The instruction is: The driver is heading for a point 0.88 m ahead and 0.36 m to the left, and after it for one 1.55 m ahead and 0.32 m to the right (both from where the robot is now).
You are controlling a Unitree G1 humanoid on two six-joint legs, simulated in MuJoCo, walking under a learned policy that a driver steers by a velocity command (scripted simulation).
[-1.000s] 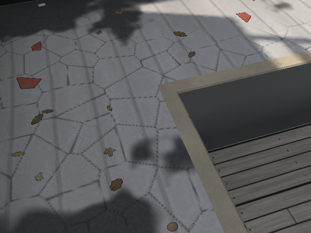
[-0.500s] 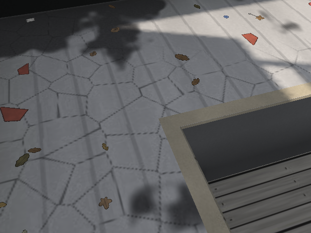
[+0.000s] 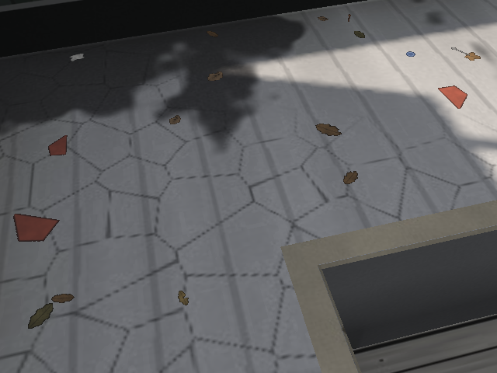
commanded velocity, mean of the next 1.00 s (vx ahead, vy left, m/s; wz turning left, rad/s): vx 0.50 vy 0.00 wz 0.56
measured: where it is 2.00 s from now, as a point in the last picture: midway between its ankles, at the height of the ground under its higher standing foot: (94, 256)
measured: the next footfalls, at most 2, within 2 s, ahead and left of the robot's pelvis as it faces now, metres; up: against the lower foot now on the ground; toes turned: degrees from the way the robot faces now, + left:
left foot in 0.48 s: +0.35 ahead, +0.19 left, +0.00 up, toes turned +22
right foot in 1.02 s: +0.70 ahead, +0.21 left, +0.00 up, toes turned +36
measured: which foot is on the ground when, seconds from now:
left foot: up 0.00-0.46, down 0.48-1.00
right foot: down 0.00-0.48, up 0.50-1.00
